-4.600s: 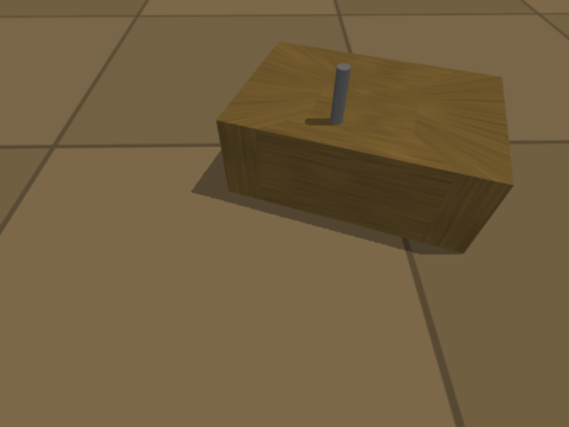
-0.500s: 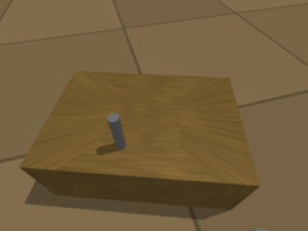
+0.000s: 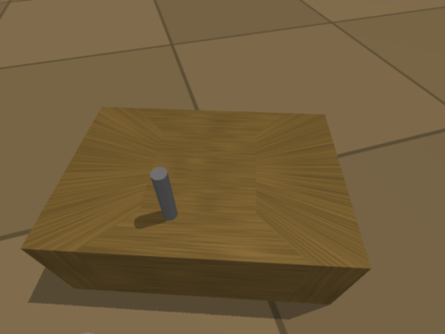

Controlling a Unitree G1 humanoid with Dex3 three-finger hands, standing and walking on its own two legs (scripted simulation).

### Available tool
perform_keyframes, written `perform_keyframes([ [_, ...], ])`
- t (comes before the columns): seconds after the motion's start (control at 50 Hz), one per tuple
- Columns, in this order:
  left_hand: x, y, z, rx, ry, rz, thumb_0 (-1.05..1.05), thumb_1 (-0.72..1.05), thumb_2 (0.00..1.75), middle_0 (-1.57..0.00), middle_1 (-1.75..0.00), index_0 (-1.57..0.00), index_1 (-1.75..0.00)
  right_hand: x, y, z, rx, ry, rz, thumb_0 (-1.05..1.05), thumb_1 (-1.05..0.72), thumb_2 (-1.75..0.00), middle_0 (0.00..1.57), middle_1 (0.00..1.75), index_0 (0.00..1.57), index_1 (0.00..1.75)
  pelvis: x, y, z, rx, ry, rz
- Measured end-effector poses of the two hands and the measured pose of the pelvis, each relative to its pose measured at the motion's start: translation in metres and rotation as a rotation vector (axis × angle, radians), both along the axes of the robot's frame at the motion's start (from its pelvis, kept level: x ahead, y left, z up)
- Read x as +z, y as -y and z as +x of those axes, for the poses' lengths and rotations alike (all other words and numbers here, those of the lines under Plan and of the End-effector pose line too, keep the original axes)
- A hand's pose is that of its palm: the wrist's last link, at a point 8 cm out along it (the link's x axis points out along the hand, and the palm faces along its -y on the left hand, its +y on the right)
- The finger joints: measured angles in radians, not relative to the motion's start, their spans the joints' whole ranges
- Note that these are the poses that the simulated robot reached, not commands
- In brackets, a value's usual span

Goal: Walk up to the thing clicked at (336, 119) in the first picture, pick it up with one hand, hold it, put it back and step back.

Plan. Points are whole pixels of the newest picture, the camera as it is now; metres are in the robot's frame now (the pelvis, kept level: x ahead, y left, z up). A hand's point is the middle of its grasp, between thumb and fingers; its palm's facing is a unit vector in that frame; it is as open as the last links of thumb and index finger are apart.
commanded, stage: stand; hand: left
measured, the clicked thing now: (165, 195) +0.55 +0.20 -0.25
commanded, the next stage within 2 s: none
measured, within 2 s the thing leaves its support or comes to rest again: neither
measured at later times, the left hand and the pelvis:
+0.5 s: hand out of the picture +0.08 +0.25 -0.15, palm faces -0.02 -0.94 -0.35, open 7.4 cm; pelvis +0.01 -0.01 +0.00, yaw +0 degrees
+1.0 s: hand out of the picture +0.09 +0.24 -0.15, palm faces -0.03 -0.94 -0.35, open 7.4 cm; pelvis +0.01 -0.01 +0.00, yaw +0 degrees
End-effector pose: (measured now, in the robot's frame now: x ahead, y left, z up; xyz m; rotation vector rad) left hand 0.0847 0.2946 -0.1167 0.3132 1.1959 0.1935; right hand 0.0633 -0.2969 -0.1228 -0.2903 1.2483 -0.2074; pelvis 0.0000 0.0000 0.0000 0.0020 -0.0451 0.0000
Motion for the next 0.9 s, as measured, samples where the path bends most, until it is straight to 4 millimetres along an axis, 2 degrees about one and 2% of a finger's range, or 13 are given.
perform_keyframes([
  [0.46, 0.001, 0.003, -0.013, 0.010, -0.038, 0.013, 0.01, 0.91, 0.89, -0.20, -0.30, -0.20, -0.30, 0.003, 0.010, 0.017, 0.036, 0.026, -0.009, 0.00, -0.91, -0.89, 0.20, 0.30, 0.20, 0.30, 0.001, 0.009, 0.006, 0.003, -0.005, 0.000],
  [0.9, 0.001, 0.010, -0.001, 0.001, -0.030, 0.011, 0.01, 0.91, 0.89, -0.20, -0.30, -0.20, -0.30, 0.001, 0.015, 0.015, 0.030, -0.001, -0.008, 0.00, -0.91, -0.89, 0.20, 0.30, 0.20, 0.30, 0.001, 0.015, 0.013, 0.003, -0.011, -0.003],
])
